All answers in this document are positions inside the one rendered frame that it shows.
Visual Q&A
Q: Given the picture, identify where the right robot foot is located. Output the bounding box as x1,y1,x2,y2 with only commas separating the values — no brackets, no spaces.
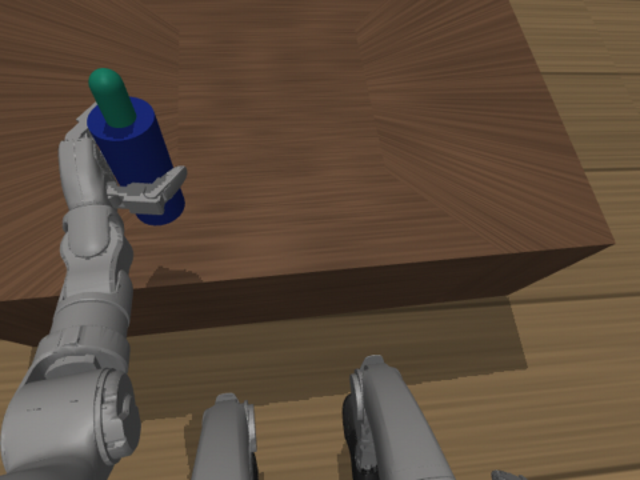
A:
342,394,380,480

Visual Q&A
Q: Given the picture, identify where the left robot hand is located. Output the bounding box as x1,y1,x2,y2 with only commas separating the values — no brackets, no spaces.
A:
58,102,187,215

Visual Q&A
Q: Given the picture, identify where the left robot arm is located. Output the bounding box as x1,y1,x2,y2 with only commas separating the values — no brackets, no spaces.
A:
0,204,141,480

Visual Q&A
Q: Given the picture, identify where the bottle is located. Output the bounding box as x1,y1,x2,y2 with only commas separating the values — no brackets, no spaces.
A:
87,68,185,226

